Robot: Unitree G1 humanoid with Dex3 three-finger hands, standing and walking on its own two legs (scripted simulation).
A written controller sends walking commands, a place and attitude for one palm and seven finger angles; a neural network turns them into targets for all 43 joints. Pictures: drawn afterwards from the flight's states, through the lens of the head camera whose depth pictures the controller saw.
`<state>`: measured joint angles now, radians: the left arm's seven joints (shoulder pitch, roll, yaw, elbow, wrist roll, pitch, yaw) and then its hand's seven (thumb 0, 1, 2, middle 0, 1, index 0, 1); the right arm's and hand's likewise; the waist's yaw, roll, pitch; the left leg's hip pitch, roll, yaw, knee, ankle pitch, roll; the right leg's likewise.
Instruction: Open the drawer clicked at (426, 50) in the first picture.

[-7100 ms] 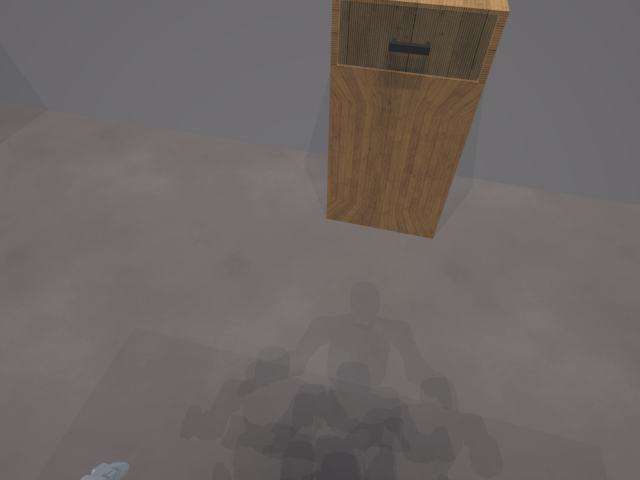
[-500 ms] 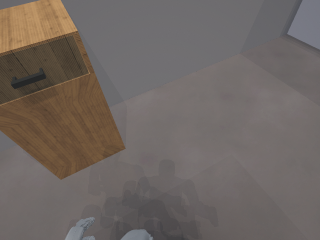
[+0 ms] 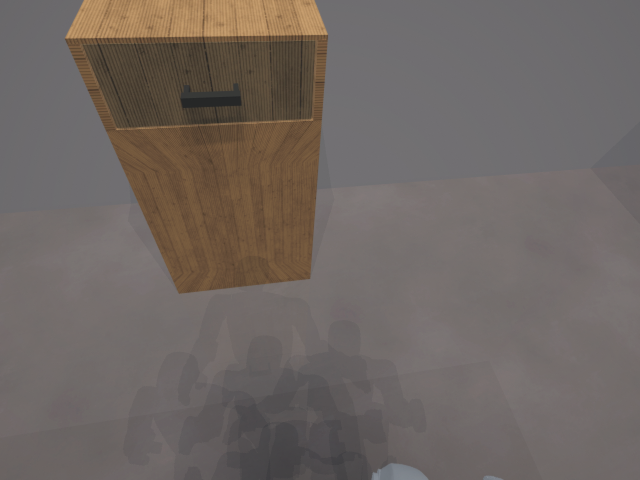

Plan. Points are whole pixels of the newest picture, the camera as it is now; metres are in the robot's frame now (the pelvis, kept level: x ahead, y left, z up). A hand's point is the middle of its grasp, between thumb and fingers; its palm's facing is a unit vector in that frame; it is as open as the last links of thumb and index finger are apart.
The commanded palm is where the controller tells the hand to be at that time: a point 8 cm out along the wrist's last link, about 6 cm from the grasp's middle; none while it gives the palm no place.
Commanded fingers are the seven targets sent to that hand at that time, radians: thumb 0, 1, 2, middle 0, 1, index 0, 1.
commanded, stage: turn to face it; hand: left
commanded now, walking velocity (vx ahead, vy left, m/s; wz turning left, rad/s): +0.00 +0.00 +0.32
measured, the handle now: (211, 93) +0.79 +0.28 +0.02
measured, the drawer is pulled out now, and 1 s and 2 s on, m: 0.00 0.00 0.00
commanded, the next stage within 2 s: take the last steps up to it in 0.26 s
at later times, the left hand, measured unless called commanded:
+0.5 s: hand out of the picture -0.02 +0.15 -0.15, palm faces +0.21 -0.94 -0.25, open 7.3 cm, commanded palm none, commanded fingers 0.00 0.90 0.90 -0.20 -0.30 -0.20 -0.30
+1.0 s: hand out of the picture +0.05 +0.17 -0.17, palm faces +0.14 -0.98 -0.16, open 7.4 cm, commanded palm none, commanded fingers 0.00 0.90 0.90 -0.20 -0.30 -0.20 -0.30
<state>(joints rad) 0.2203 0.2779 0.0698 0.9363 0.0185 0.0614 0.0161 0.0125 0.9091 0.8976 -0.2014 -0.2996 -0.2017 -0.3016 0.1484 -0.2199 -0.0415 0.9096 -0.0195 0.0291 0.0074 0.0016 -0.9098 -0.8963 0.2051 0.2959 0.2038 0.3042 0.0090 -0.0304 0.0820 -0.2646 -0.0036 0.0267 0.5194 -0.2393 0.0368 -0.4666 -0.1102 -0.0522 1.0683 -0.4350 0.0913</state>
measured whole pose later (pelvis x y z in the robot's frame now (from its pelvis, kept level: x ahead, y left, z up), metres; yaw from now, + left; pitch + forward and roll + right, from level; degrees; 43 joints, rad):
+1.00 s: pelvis +0.04 -0.02 +0.00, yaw +9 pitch -1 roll +0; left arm 0.22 0.19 0.06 1.07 0.03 0.02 -0.03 0.01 0.91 0.90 -0.20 -0.30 -0.20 -0.30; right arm 0.44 -0.10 -0.03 1.14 -0.03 -0.04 -0.02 0.00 -0.91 -0.90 0.21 0.30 0.20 0.30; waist -0.05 -0.01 0.05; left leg 0.03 0.07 0.12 0.32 -0.33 -0.03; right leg -0.51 -0.11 -0.10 0.77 -0.24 0.04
